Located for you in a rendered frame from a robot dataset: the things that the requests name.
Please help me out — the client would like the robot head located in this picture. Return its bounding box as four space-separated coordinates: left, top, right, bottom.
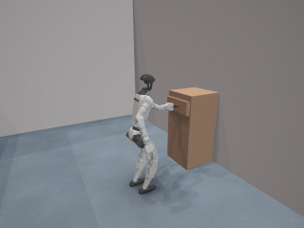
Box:
138 74 155 96

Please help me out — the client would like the drawer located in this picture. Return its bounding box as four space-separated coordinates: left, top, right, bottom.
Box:
167 96 190 117

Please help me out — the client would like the robot right hand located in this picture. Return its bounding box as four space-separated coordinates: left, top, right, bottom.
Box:
144 143 156 162

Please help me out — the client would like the right robot forearm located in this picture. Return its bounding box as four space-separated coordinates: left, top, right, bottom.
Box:
137 116 150 144

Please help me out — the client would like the robot right upper arm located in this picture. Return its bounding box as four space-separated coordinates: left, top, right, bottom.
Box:
135 95 153 123

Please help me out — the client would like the left robot forearm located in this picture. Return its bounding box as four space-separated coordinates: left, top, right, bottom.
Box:
151 104 166 111

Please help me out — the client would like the robot left hand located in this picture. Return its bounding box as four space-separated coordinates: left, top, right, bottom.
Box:
165 103 174 111

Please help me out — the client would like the robot left foot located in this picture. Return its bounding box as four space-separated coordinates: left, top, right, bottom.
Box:
129 178 145 187

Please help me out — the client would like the cabinet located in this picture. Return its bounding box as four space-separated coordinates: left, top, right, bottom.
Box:
167 87 219 170

